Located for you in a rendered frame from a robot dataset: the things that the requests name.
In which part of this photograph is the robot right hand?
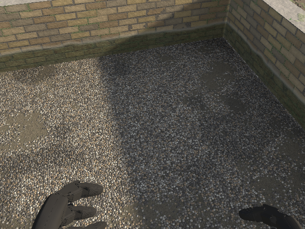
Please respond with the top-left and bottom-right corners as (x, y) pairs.
(238, 204), (303, 229)

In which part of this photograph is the robot left hand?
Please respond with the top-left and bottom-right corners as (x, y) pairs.
(31, 180), (107, 229)

